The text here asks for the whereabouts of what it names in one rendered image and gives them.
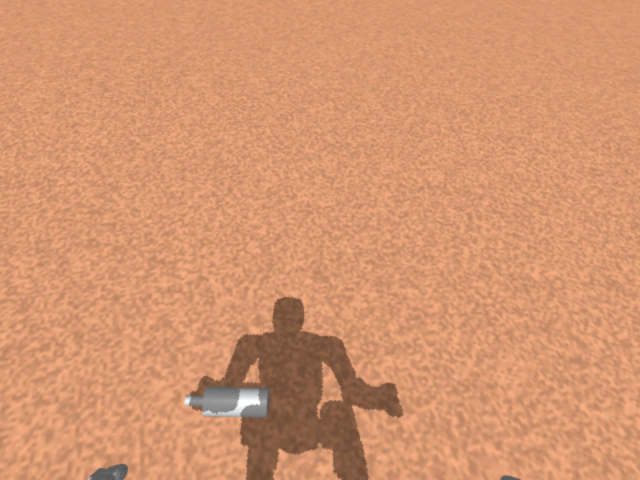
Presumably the left robot hand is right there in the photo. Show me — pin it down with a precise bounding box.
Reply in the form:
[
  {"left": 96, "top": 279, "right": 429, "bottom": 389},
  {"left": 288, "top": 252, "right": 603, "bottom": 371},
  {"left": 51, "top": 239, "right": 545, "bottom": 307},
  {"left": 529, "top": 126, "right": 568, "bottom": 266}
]
[{"left": 88, "top": 464, "right": 128, "bottom": 480}]

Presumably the bottle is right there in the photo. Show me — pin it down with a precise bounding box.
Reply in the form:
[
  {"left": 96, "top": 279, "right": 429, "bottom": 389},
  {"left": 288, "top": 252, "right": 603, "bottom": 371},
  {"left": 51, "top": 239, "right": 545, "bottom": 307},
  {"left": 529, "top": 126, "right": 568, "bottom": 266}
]
[{"left": 185, "top": 386, "right": 270, "bottom": 418}]

